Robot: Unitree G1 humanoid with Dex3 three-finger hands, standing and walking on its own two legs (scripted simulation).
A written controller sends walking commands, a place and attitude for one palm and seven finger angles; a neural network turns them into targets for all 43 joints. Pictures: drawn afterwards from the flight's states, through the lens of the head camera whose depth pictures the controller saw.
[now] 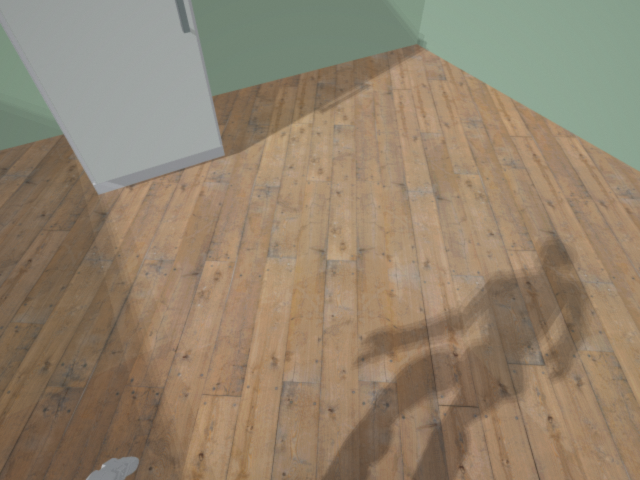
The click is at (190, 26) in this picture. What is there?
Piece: fridge door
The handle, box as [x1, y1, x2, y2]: [175, 0, 189, 32]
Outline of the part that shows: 175,0 182,30 184,32 189,31 189,27 183,1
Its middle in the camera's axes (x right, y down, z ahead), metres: -0.52 -0.93 +1.33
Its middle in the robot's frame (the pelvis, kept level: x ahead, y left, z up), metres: +1.61 +0.61 +0.09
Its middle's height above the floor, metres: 0.86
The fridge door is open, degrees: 0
